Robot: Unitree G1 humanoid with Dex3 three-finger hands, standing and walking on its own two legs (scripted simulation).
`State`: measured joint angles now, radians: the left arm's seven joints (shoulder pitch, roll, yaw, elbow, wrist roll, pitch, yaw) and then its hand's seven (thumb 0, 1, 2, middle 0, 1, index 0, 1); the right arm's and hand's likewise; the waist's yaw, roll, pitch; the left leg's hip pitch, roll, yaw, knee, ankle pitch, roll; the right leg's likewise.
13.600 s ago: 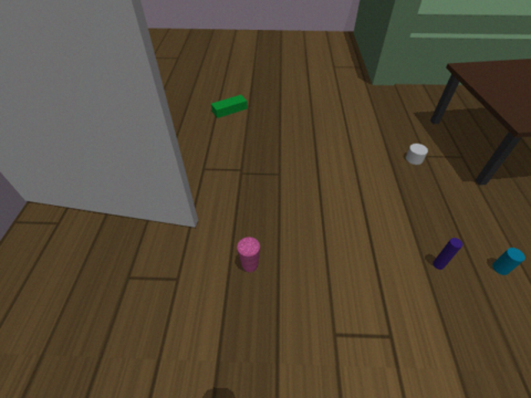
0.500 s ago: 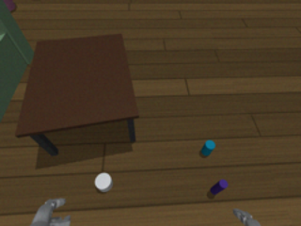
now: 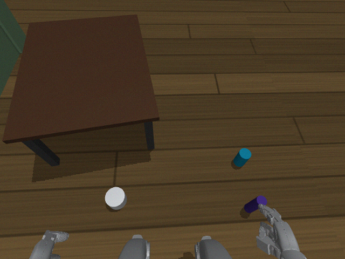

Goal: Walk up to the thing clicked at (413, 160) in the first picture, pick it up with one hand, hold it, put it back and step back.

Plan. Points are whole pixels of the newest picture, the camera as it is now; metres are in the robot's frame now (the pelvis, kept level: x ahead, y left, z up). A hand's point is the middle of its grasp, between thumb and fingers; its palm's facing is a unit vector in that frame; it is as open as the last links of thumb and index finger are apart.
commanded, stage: rise first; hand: left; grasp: from above
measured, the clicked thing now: (116, 198) +0.41 +0.26 -0.66
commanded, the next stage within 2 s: none
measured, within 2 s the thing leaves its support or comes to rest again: neither
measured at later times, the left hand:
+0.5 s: hand (73, 255) +0.16 +0.29 -0.26, palm faces -0.39 -0.67 -0.63, open 14.1 cm
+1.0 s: hand (89, 223) +0.27 +0.31 -0.43, palm faces -0.50 -0.22 -0.84, open 14.0 cm
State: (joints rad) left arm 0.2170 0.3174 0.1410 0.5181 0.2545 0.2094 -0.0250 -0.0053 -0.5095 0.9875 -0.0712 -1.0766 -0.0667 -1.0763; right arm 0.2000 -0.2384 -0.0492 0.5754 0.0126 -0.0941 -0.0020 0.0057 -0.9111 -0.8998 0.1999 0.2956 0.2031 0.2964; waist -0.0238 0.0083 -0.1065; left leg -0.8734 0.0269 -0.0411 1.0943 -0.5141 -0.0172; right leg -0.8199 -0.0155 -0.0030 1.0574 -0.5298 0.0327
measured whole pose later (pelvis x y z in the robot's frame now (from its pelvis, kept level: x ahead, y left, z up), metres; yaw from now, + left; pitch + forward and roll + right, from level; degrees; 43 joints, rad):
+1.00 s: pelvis -0.10 +0.00 -0.29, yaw -4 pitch +33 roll -5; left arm -0.49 0.63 0.18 0.96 0.96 -0.25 0.14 0.00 -0.53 1.03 -0.06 -1.07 -0.06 -1.07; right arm 0.13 -0.27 -0.06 0.75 -0.04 -0.06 0.08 0.00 -0.89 -0.89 0.20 0.30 0.20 0.30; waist -0.04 0.01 -0.11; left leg -2.09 0.01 -0.12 2.16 -0.65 -0.04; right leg -2.02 0.03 -0.02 2.12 -0.68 0.04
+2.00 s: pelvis -0.09 +0.00 -0.36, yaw -7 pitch +33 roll -8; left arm -0.79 0.75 0.17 1.34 1.27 -0.31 0.39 0.00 -0.54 1.01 -0.08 -1.03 -0.07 -1.03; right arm 0.09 -0.25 0.00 0.78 -0.14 -0.02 0.14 0.00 -0.91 -0.90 0.20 0.30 0.20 0.30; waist -0.14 -0.02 -0.06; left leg -2.30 0.00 -0.17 2.40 -0.69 -0.04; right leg -2.21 0.04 -0.04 2.33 -0.72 0.07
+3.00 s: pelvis -0.09 +0.00 -0.37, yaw -8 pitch +32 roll -9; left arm -0.84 0.82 0.13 1.41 1.20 -0.32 0.30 0.00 -0.51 0.97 -0.08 -1.08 -0.10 -1.06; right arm 0.15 -0.28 0.09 0.74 -0.15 0.01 0.14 0.00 -0.91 -0.89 0.20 0.30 0.20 0.30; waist -0.20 -0.02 0.01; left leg -2.30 0.00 -0.19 2.42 -0.68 -0.05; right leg -2.21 0.05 -0.06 2.34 -0.70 0.06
